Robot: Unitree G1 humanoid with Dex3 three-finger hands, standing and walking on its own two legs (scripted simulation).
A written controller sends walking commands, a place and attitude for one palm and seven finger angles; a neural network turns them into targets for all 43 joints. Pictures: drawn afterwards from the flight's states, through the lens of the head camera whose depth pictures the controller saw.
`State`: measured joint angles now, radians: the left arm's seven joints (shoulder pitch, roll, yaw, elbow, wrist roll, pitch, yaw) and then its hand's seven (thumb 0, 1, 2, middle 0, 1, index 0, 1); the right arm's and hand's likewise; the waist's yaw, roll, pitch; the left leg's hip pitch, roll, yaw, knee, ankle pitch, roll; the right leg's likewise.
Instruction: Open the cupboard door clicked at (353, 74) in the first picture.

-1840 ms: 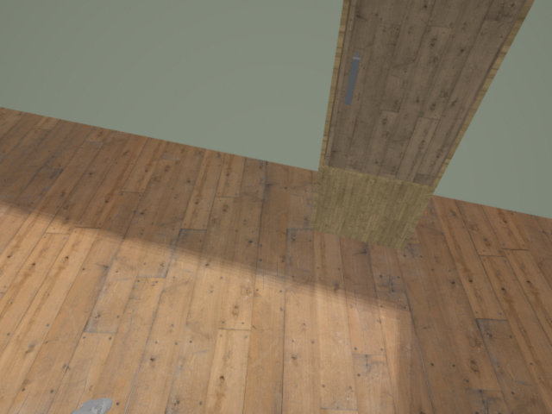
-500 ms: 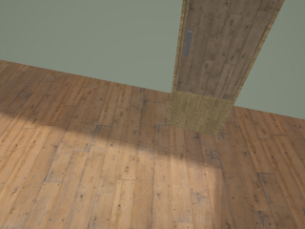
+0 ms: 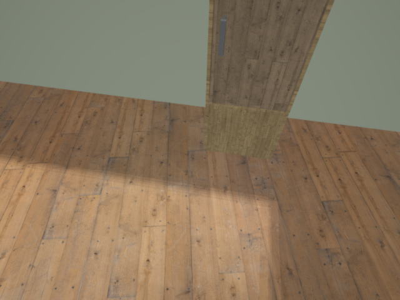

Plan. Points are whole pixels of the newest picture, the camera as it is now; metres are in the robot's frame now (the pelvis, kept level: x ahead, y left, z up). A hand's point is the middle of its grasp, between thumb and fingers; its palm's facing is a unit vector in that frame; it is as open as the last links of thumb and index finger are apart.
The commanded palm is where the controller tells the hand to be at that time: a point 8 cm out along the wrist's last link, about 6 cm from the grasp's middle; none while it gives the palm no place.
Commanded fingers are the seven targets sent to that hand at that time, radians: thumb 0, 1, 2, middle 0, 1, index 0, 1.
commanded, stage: walk to a spot facing it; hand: left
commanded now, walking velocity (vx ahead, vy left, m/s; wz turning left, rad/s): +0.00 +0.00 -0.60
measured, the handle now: (222, 35) +1.02 -0.01 +0.02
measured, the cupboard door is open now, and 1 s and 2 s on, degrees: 0 0 0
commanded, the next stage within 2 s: none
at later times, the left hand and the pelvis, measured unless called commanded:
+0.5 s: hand out of the picture +0.06 +0.17 -0.14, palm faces -0.15 -0.96 -0.23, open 7.4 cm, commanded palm none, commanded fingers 0.00 0.90 0.90 -0.20 -0.30 -0.20 -0.30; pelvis +0.03 -0.02 +0.02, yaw -14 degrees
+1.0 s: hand (141, 220) +0.33 +0.19 -0.17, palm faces -0.49 -0.85 -0.18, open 7.4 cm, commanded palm none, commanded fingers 0.00 0.90 0.90 -0.20 -0.30 -0.20 -0.30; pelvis +0.16 +0.04 +0.01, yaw -33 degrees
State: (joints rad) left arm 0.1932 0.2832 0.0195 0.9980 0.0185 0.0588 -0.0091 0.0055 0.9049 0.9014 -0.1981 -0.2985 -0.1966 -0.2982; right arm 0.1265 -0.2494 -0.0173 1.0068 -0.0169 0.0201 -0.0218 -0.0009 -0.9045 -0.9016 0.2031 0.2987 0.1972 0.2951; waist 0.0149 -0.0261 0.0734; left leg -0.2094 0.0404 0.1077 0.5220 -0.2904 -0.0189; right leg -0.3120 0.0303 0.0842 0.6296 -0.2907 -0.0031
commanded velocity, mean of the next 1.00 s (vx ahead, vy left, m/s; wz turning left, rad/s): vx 0.12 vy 0.00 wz -0.60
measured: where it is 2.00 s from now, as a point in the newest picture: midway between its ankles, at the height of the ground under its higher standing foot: (201, 299)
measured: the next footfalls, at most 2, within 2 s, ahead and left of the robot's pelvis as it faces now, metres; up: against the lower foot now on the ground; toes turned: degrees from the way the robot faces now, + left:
left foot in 0.70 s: +0.19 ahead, +0.09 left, +0.00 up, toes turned -20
right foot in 1.34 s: +0.18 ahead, -0.12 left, +0.00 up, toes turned -51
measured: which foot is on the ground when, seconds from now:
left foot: down 0.00-0.10, up 0.12-0.68, down 0.70-1.00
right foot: down 0.00-0.70, up 0.72-1.00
